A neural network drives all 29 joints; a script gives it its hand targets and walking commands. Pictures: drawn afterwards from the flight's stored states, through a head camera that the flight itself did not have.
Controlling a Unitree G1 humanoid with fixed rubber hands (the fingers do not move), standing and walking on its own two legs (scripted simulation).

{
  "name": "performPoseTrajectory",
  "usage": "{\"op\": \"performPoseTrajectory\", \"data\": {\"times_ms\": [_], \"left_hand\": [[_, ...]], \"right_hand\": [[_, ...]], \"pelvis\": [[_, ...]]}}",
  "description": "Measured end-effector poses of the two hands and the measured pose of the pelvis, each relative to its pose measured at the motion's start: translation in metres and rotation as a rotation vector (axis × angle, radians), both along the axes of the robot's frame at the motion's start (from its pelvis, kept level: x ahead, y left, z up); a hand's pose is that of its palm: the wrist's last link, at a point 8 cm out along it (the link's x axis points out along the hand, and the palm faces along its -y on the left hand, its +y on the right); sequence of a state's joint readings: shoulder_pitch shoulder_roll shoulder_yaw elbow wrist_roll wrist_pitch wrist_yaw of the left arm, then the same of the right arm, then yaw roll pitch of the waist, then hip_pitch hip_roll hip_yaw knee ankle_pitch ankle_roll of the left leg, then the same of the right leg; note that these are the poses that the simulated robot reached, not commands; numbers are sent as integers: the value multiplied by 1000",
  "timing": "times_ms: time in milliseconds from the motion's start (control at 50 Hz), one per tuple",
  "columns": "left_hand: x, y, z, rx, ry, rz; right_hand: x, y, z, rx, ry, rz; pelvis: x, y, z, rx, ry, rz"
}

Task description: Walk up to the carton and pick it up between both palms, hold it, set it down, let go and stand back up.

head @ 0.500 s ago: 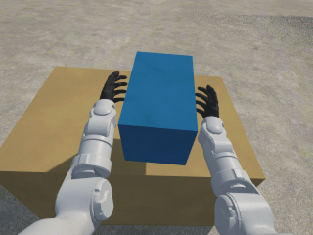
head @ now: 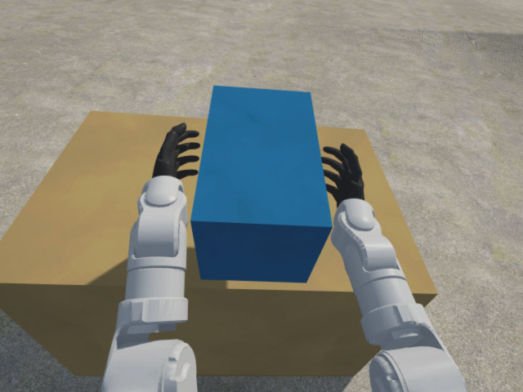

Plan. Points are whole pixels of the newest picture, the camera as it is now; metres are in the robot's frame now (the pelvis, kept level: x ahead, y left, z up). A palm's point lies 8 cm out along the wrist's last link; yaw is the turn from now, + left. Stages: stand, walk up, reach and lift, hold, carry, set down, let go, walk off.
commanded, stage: reach and lift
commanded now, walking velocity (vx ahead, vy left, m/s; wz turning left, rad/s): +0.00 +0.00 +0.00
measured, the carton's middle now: (258, 180) +0.44 -0.01 +0.09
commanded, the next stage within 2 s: hold in 0.68 s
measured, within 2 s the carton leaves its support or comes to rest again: neither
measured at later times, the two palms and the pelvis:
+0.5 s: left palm (166, 167) +0.38 +0.13 +0.17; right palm (347, 184) +0.36 -0.14 +0.16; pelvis +0.01 +0.00 +0.00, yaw +0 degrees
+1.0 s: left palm (156, 167) +0.35 +0.14 +0.20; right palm (349, 183) +0.35 -0.13 +0.18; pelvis -0.01 +0.00 +0.00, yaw -1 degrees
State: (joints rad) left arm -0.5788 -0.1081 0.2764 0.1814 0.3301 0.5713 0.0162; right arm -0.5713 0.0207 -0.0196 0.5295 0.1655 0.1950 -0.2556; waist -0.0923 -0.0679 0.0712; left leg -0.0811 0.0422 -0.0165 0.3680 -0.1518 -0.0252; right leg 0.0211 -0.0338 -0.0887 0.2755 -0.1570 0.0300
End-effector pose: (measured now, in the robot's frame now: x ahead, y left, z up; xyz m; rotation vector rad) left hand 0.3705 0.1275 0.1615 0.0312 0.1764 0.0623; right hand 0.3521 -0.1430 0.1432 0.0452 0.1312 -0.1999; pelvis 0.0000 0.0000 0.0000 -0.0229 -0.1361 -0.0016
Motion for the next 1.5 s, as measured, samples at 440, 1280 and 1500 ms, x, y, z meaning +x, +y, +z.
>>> {"op": "performPoseTrajectory", "data": {"times_ms": [440,1280,1500], "left_hand": [[11,0,10,9,-6,5],[-17,9,41,10,-13,45],[-12,9,35,14,-7,37]], "right_hand": [[13,0,12,-21,-19,9],[-5,9,37,11,-44,42],[-1,8,30,10,-41,38]], "pelvis": [[2,-5,1,5,-8,-4],[-11,-10,0,11,-60,3],[-4,-6,0,9,-68,-6]]}}
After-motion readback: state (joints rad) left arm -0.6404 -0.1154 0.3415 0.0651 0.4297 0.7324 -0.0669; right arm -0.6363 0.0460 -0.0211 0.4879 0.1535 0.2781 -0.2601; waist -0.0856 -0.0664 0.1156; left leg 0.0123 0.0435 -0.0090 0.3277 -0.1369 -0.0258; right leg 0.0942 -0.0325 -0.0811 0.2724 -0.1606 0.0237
